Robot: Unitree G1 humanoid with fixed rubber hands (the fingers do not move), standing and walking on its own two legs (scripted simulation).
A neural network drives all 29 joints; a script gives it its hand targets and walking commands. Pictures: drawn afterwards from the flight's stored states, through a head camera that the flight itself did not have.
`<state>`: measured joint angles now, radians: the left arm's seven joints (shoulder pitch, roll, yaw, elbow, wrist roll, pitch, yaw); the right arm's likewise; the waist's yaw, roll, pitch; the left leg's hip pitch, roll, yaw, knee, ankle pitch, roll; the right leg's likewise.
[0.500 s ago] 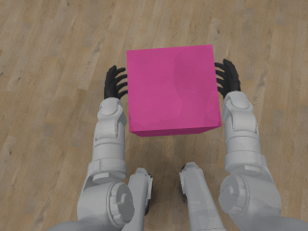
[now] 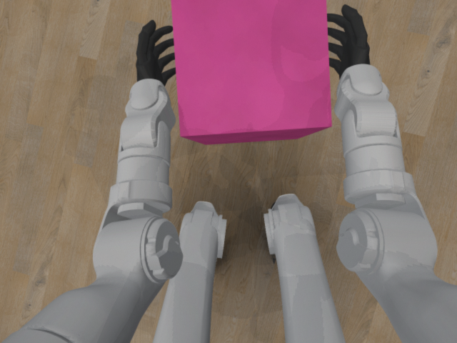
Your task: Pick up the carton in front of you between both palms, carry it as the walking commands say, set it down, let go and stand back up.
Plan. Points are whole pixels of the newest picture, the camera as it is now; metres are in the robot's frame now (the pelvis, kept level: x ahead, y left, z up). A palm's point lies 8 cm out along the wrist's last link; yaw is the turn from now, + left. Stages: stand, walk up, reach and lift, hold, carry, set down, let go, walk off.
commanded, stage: set down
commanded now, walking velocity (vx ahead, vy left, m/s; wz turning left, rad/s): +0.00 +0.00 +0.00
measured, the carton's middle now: (249, 83) +0.51 -0.04 -0.20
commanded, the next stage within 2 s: none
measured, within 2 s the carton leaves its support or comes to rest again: rests again in 1.54 s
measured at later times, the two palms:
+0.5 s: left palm (180, 89) +0.53 +0.10 -0.27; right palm (323, 74) +0.53 -0.20 -0.27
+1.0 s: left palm (185, 94) +0.53 +0.10 -0.29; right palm (325, 78) +0.52 -0.20 -0.29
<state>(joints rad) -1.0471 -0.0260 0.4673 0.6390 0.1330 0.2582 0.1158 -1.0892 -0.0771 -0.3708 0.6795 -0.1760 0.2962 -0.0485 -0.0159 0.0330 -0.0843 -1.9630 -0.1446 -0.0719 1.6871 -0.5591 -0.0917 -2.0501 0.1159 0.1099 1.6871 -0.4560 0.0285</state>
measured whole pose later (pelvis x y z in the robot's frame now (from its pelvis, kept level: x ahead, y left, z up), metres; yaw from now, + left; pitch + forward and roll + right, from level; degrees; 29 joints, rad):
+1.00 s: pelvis -0.01 +0.01 -0.13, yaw +1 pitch +37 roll +2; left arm -1.39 0.11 0.35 0.90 0.03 0.20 0.19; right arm -1.42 -0.30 -0.30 0.96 -0.05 0.23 -0.02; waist -0.07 0.03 0.34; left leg -2.18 -0.19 -0.05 2.19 -0.66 -0.09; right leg -2.25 0.05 0.05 2.17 -0.57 0.02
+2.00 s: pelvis -0.01 +0.01 -0.15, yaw +2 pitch +32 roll +2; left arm -1.49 0.31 0.07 1.00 -0.23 0.12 0.16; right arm -1.53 -0.51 -0.16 1.14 0.19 0.07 -0.01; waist -0.05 0.04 0.48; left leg -2.18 -0.12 0.00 2.26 -0.66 -0.05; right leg -2.23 0.00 0.02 2.25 -0.58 -0.01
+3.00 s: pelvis +0.02 +0.00 +0.11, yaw +0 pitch +47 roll +3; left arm -1.16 0.17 0.31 0.78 0.02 0.21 0.10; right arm -1.22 -0.38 -0.34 0.94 -0.03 0.18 0.08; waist -0.02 0.02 -0.03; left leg -1.66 -0.07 -0.04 1.25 -0.41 -0.03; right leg -1.71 0.05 0.05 1.24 -0.34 -0.01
